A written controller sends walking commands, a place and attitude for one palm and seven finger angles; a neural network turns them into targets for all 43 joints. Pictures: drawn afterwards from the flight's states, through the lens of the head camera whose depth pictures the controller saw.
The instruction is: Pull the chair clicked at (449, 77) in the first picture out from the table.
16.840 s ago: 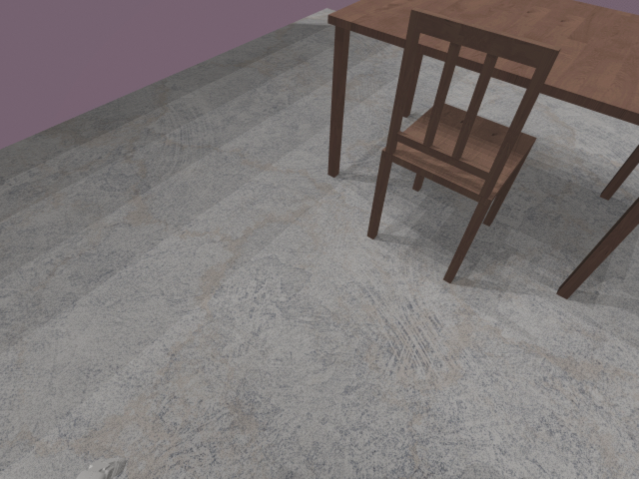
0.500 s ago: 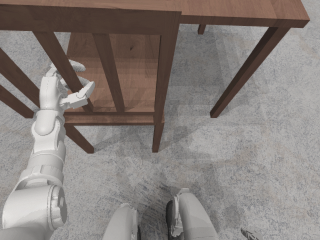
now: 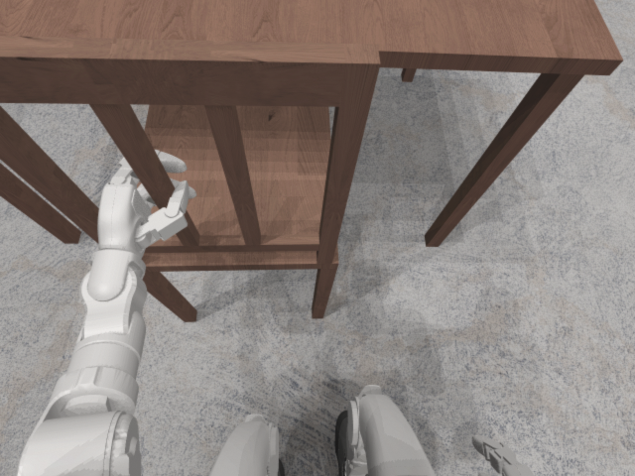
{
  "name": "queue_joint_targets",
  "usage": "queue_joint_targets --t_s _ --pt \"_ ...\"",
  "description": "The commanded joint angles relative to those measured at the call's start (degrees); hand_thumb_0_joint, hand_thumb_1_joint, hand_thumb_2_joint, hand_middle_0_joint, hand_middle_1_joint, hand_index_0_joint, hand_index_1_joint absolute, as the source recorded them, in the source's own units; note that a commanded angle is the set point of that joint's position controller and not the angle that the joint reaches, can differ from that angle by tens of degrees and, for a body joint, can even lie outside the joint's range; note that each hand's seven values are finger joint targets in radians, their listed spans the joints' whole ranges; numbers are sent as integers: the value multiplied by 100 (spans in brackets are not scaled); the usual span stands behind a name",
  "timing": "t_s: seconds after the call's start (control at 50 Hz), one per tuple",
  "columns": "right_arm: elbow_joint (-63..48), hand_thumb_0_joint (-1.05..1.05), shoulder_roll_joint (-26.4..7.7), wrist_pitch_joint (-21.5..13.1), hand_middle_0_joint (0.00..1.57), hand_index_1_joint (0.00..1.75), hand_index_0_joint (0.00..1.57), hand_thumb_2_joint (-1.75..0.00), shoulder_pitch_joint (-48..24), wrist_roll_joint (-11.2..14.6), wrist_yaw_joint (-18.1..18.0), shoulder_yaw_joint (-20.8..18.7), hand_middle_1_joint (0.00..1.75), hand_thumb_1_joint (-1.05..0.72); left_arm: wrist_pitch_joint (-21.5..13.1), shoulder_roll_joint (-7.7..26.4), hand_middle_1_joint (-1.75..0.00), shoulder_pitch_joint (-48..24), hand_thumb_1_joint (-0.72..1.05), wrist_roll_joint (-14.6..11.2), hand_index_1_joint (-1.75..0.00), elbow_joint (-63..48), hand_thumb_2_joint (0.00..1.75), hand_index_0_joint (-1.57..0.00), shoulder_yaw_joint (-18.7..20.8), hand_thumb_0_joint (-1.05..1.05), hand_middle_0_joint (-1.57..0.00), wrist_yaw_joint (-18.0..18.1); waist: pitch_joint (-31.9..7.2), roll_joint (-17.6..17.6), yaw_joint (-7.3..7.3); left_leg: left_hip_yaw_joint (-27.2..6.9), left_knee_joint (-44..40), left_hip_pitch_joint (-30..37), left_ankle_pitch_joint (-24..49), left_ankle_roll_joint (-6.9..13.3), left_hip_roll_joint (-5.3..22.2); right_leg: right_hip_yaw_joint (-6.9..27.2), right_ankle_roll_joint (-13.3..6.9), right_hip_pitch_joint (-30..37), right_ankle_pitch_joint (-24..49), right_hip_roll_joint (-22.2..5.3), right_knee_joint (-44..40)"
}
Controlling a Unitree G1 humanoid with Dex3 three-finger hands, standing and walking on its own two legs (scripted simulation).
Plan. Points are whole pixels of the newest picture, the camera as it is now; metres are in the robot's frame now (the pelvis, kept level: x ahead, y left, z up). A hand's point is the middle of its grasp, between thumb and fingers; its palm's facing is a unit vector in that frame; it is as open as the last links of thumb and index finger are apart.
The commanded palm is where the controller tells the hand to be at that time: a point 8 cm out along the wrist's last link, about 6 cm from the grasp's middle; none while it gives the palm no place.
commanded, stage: hook a spindle and tug to test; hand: left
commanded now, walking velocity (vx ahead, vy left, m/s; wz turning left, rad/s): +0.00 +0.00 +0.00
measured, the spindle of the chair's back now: (161, 189) +0.46 +0.18 +0.02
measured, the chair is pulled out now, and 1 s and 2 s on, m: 0.02 0.10 0.23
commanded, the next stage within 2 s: step backward, pulling the chair out in 0.20 s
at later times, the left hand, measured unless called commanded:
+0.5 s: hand (178, 222) +0.41 +0.15 +0.03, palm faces +0.10 -0.99 -0.09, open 5.4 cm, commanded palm +0.39 +0.20 +0.02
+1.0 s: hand (196, 267) +0.35 +0.13 +0.03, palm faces +0.03 -0.99 -0.14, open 5.4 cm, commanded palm +0.34 +0.18 +0.03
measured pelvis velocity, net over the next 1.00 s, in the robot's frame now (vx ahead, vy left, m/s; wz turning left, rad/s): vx -0.02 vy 0.00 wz -0.02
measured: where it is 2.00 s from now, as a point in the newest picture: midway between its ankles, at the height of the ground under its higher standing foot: outside the picture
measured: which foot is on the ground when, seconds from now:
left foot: down 0.00-1.00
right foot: down 0.00-1.00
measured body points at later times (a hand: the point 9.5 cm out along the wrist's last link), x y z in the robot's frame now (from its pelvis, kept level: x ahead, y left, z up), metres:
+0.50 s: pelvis +0.01 +0.00 +0.06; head +0.14 +0.01 +0.50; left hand +0.40 +0.21 +0.04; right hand +0.10 -0.24 -0.06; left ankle -0.03 +0.09 -0.63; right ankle +0.06 -0.11 -0.63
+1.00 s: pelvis -0.02 +0.00 +0.08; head +0.07 -0.01 +0.52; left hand +0.35 +0.18 +0.04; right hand +0.04 -0.25 -0.05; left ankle -0.03 +0.09 -0.63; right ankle +0.06 -0.11 -0.63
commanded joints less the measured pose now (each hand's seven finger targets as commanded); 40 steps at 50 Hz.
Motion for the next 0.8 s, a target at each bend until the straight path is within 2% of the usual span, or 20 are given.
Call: queue_joint_targets --t_s 0.0,0.04,0.1,0.14,0.2,0.26,0.28,0.3,0.32,0.34,0.36,0.38,0.4,0.44,0.48,0.54,0.58,0.66,0.74,0.78 --pt "-419 0 -924 -188 20 30 20 -90 680 37 -94 -367 30 -90 -409 964 -145 -1235 90 22 -145 -1258 90 -50 105 0 -50 -128 -2792 257 32 -369 -888 847 3284 -322 103 388 -62 2700 2091 77 -321" --pt "-497 0 -912 -213 20 30 20 -90 658 38 -92 -375 30 -90 -379 950 -145 -864 90 -12 -145 -1375 90 -50 149 0 -50 -132 -2997 235 108 -346 -889 865 3384 -305 87 415 -71 2896 2244 76 -315" --pt "-533 0 -885 -239 20 30 20 -90 577 74 -79 -368 30 -90 -345 868 -145 -591 90 -67 -145 -1589 90 -50 82 0 -50 -163 -2879 166 153 -364 -951 875 3455 -330 110 402 -70 2945 2271 74 -340" --pt "-590 0 -870 -276 20 30 20 -90 534 70 -89 -374 30 -90 -357 837 -145 -527 90 -71 -145 -1868 90 -50 39 0 -50 -145 -3033 361 176 -349 -937 969 3518 -338 98 409 -76 2957 2287 66 -314" --pt "-503 0 -867 -308 20 30 20 -90 500 75 -99 -359 30 -90 -357 712 -145 -774 90 -59 -145 -1792 90 -50 -86 0 -50 -84 -2687 181 39 -341 -920 815 3178 -314 101 390 -48 2758 2099 77 -354" --pt "-450 0 -888 -335 20 30 20 -90 506 62 -142 -357 30 -90 -392 906 -145 -884 90 9 -145 -1606 90 -50 91 0 -50 -38 -2635 107 45 -319 -890 643 2906 -290 64 417 -56 2764 1996 68 -315" --pt "-416 0 -880 -349 20 30 20 -90 483 55 -165 -346 30 -90 -415 844 -145 -1400 90 32 -145 -1713 90 -50 -53 0 -50 -31 -2656 260 -49 -333 -872 696 2880 -294 60 417 -49 2665 1959 57 -305" --pt "-773 0 -660 83 20 30 20 -90 629 330 -358 -380 30 -90 210 2094 -145 -2239 90 631 -145 -2648 90 -50 19 0 -50 650 -3725 490 287 -141 -1950 2167 2529 -234 75 1078 -178 4991 1845 -547 -1631" --pt "-885 0 -614 142 20 30 20 -90 741 377 -535 -440 30 -90 556 1719 -145 -2246 90 657 -145 -2783 90 -50 -214 0 -50 961 -3515 463 108 -55 -2154 2495 2483 -183 7 1014 -198 5202 2514 -567 -1931" --pt "-840 0 -652 238 20 30 20 -90 595 397 -654 -396 30 -90 873 1533 -145 -1816 90 670 -145 -2398 90 -50 -275 0 -50 1162 -3303 420 115 -188 -2332 2493 2568 -209 88 923 -204 5010 2717 -561 -1953" --pt "-746 0 -605 323 20 30 20 -90 453 419 -718 -337 30 -90 1133 1052 -145 -1230 90 714 -145 -1785 90 -50 -593 0 -50 1254 -2650 527 115 -415 -2778 2426 2156 -276 195 778 -172 4599 2016 -579 -2129" --pt "-637 0 -644 379 20 30 20 -90 428 427 -794 -313 30 -90 1306 883 -145 -993 90 718 -145 -1447 90 -50 -693 0 -50 1366 -2208 373 126 -484 -2948 2404 2202 -185 271 716 -133 4616 2053 -539 -2193" --pt "-518 0 -663 426 20 30 20 -90 498 433 -842 -301 30 -90 1448 740 -145 -939 90 741 -145 -1102 90 -50 -788 0 -50 1466 -2059 6 89 -455 -2975 2468 2460 -139 322 717 -88 4854 2528 -575 -2289" --pt "-369 0 -741 486 20 30 20 -90 550 414 -922 -310 30 -90 1498 777 -145 -1420 90 746 -145 -824 90 -50 -827 0 -50 1589 -2056 -76 63 -505 -3201 2835 3088 -199 452 714 -75 5139 3326 -733 -2463" --pt "-248 0 -760 514 20 30 20 -90 586 377 -948 -316 30 -90 1466 750 -145 -1620 90 775 -145 -436 90 -50 -889 0 -50 1617 -1862 402 110 -569 -3371 3286 4103 -265 626 725 -71 5103 3930 -791 -2564" --pt "-125 0 -772 535 20 30 20 -90 719 342 -960 -361 30 -90 1410 649 -145 -1840 90 791 -145 -173 90 -50 -1013 0 -50 1598 -1965 763 125 -610 -3349 3974 5610 -412 792 780 -103 5156 4748 -858 -2699" --pt "-93 0 -770 543 20 30 20 -90 717 341 -937 -375 30 -90 1409 477 -145 -1757 90 781 -145 -27 90 -50 -1126 0 -50 1554 -1908 761 149 -678 -3355 4232 5981 -507 887 781 -127 5098 4549 -821 -2803" --pt "-121 0 -806 551 20 30 20 -90 552 376 -933 -408 30 -90 1423 296 -145 -1471 90 762 -145 103 90 -50 -1242 0 -50 1491 -1686 524 197 -715 -3615 4197 5472 -514 980 771 -139 5216 4162 -703 -2938" --pt "-151 0 -804 561 20 30 20 -90 464 297 -916 -437 30 -90 1349 284 -145 -1243 90 779 -145 -132 90 -50 -1177 0 -50 1468 -1738 681 247 -891 -3720 4840 6904 -635 1182 691 -47 4863 3484 -445 -2798" --pt "-191 0 -759 586 20 30 20 -90 367 257 -853 -445 30 -90 1312 253 -145 -1082 90 792 -145 -303 90 -50 -1147 0 -50 1461 -1707 785 292 -864 -3750 4989 6971 -601 1291 713 -40 4733 2732 -352 -2740"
